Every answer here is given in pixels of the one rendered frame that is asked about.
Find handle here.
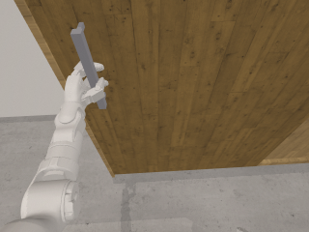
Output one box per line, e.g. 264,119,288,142
70,22,107,109

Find wardrobe door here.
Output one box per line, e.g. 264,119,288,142
25,0,309,175
265,118,309,160

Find robot left hand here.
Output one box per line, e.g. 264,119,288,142
64,61,109,110

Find robot left upper arm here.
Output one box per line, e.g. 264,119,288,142
0,179,81,232

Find robot left forearm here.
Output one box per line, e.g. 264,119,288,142
20,101,86,219

